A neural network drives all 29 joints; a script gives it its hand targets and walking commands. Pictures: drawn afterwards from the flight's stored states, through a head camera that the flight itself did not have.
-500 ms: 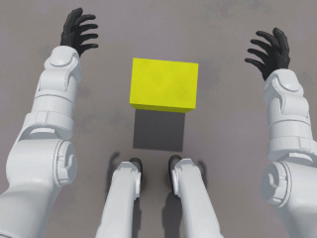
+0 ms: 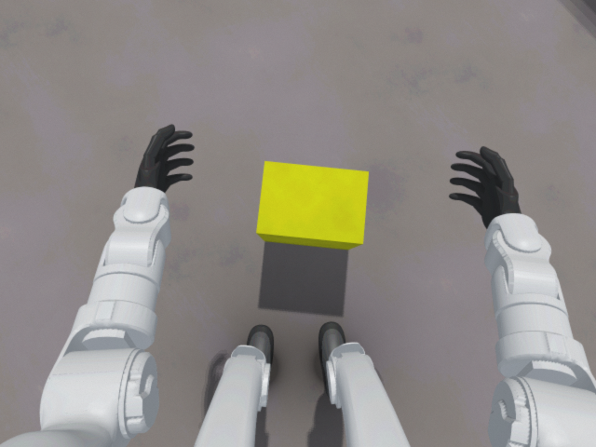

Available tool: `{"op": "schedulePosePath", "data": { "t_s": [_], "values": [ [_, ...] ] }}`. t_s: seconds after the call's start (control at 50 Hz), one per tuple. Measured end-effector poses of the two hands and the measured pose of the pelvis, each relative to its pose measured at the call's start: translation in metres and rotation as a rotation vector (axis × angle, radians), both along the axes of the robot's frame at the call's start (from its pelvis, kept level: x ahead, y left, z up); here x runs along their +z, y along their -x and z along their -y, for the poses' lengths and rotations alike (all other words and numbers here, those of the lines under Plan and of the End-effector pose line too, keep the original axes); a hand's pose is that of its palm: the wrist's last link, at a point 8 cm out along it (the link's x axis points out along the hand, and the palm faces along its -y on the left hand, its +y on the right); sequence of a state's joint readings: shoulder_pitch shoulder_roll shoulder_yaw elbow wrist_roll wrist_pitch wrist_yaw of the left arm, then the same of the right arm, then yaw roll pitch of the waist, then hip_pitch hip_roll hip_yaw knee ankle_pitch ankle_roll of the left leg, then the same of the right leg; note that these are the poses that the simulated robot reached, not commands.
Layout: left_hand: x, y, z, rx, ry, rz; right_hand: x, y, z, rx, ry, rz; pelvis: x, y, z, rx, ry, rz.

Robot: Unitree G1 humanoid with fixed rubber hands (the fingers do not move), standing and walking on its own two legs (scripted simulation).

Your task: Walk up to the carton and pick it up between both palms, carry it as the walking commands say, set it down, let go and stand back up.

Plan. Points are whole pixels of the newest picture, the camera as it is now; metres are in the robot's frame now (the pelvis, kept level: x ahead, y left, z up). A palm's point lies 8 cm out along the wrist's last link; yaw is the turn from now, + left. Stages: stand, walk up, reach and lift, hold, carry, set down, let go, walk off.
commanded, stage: let go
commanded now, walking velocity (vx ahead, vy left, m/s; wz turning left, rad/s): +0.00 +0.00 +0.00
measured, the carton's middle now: (310, 210) +0.48 -0.04 -0.58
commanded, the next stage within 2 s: stand in 1.08 s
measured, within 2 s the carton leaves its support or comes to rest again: neither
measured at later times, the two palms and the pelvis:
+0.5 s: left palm (55, 335) +0.27 +0.23 -0.01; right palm (558, 357) +0.24 -0.24 +0.00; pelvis +0.05 +0.00 +0.08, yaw +0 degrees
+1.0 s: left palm (17, 395) +0.22 +0.25 +0.01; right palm (563, 391) +0.22 -0.23 +0.02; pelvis +0.06 +0.01 +0.08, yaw -1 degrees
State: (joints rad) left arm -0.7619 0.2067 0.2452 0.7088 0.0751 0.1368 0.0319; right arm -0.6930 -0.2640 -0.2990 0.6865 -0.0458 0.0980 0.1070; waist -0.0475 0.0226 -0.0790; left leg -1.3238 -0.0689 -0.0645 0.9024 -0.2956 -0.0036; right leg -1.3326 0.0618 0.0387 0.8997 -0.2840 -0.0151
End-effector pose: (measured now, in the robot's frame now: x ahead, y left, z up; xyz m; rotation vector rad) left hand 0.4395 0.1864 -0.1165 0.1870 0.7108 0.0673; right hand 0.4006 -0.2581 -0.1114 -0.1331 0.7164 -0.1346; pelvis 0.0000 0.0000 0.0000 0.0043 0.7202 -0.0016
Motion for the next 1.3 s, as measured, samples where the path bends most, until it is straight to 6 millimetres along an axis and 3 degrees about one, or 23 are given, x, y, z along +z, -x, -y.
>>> {"op": "schedulePosePath", "data": {
  "t_s": [0.28,0.48,0.58,0.74,1.08,1.3],
  "values": [
    [0.065,0.095,-0.022,0.016,0.011,-0.04,0.07,0.087,-0.006,0.047,0.006,-0.063,0.047,-0.032,0.003,0.004,0.0,0.266],
    [0.105,0.163,-0.042,0.022,0.006,-0.058,0.107,0.152,-0.018,0.041,0.015,-0.084,0.073,-0.053,-0.003,-0.002,0.004,0.496],
    [0.122,0.192,-0.051,0.016,0.001,-0.063,0.12,0.174,-0.024,0.037,0.012,-0.088,0.081,-0.061,-0.006,-0.007,0.008,0.608],
    [0.131,0.215,-0.058,0.007,0.007,-0.08,0.127,0.181,-0.033,0.054,0.004,-0.082,0.083,-0.066,-0.012,-0.012,0.011,0.735],
    [0.128,0.22,-0.058,0.019,-0.011,-0.086,0.127,0.184,-0.03,0.007,0.015,-0.105,0.079,-0.061,-0.012,-0.025,0.012,0.812],
    [0.118,0.254,-0.105,0.137,-0.154,-0.16,0.109,0.204,0.01,-0.035,0.127,-0.126,0.079,-0.06,-0.009,-0.01,0.013,0.76]
  ]
}}
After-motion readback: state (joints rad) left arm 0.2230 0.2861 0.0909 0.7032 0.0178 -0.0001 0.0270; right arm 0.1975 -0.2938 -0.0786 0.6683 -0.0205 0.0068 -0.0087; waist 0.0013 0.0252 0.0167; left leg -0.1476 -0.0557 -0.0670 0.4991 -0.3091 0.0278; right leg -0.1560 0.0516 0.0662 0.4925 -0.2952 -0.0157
